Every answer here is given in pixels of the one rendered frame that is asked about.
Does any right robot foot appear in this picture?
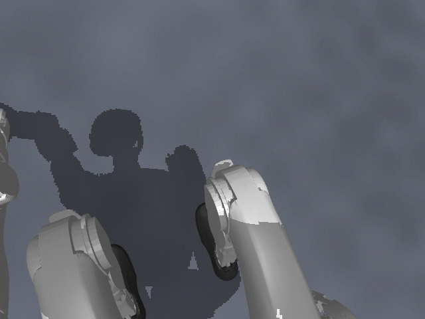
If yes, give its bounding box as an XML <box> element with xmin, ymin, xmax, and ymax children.
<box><xmin>195</xmin><ymin>203</ymin><xmax>238</xmax><ymax>281</ymax></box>

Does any right robot hand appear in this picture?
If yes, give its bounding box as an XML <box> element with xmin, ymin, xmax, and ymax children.
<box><xmin>311</xmin><ymin>290</ymin><xmax>358</xmax><ymax>319</ymax></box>

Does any left robot arm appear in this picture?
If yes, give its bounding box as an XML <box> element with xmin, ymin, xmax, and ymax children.
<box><xmin>0</xmin><ymin>108</ymin><xmax>19</xmax><ymax>319</ymax></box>

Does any left robot foot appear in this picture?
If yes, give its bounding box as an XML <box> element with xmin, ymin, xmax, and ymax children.
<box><xmin>111</xmin><ymin>244</ymin><xmax>146</xmax><ymax>319</ymax></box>

